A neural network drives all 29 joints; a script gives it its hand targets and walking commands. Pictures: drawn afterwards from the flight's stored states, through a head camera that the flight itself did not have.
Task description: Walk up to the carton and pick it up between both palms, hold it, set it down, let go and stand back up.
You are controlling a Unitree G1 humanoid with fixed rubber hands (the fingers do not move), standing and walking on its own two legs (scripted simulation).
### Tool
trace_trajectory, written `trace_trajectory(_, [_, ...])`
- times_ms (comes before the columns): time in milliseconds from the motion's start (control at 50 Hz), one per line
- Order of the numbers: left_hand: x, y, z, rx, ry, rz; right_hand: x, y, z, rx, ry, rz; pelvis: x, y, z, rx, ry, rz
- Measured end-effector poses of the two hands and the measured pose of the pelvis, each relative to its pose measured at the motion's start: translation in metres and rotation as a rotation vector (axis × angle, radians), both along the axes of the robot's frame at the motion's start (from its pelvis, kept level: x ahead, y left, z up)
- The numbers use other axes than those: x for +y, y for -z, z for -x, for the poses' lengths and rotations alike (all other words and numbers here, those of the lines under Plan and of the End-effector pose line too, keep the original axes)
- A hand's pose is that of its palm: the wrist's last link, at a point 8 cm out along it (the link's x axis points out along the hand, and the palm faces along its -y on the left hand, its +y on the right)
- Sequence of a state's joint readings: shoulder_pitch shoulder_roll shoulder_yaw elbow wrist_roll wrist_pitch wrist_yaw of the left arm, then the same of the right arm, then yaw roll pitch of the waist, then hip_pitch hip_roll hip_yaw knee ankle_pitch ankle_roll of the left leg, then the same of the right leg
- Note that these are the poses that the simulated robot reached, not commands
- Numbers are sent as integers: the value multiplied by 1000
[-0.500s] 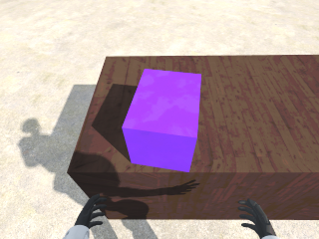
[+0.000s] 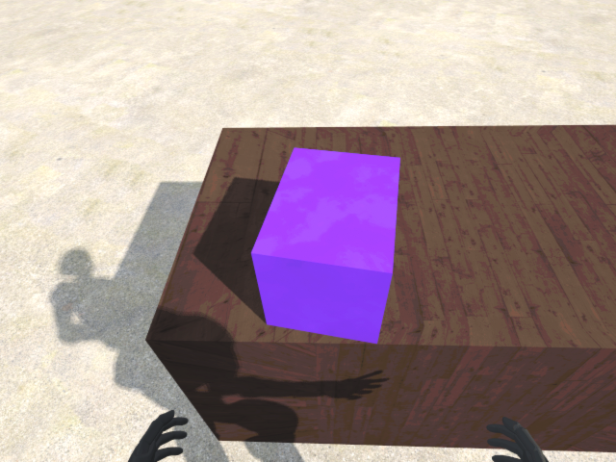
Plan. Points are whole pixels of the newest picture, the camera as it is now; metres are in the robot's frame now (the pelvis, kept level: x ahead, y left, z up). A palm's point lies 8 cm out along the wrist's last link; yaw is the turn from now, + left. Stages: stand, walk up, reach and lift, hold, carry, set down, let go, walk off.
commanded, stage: stand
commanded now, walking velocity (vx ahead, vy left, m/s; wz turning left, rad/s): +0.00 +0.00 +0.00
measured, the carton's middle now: (333, 240) +0.49 +0.00 -0.03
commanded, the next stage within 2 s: none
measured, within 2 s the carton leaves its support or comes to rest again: neither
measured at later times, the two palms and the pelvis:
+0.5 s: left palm out of the picture +0.02 +0.28 -0.11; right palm out of the picture +0.04 -0.24 -0.11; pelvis -0.04 +0.02 +0.00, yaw +1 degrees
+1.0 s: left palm out of the picture +0.00 +0.27 -0.11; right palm out of the picture +0.03 -0.25 -0.12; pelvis -0.04 +0.01 +0.00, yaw +2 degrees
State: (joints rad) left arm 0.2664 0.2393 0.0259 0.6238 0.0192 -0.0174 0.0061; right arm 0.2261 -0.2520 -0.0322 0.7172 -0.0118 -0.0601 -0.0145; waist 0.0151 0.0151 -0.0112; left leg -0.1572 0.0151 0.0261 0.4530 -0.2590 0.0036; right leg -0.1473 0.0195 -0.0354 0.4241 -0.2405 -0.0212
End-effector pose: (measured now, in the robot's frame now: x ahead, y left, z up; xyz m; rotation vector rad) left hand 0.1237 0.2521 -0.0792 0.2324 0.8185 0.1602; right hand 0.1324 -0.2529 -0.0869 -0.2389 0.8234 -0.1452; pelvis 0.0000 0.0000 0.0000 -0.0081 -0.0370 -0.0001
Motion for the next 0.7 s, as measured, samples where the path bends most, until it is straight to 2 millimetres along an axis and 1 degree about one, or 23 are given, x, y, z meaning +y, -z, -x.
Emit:
trace_trajectory(40, [9,0,10,11,-15,-14,1,4,9,27,2,-2,2,0,1,-4,-3,1])
trace_trajectory(100, [16,2,23,28,-24,-22,3,9,22,60,1,-5,5,0,6,-8,-6,1])
trace_trajectory(260, [18,13,55,86,-13,-5,10,14,58,129,-2,-2,13,0,24,-14,-12,-1])
trace_trajectory(360, [20,20,74,117,-12,3,12,16,77,154,0,4,17,1,34,-18,-14,-3])
trace_trajectory(520, [27,27,106,178,-23,-2,17,20,94,177,-4,1,21,2,45,-16,-17,-7])
trace_trajectory(620, [30,29,125,222,-35,-11,18,24,101,195,-13,-2,22,3,50,-10,-20,-9])
trace_trajectory(700, [30,30,136,248,-45,-15,17,26,103,206,-18,-3,20,4,50,-6,-22,-9])
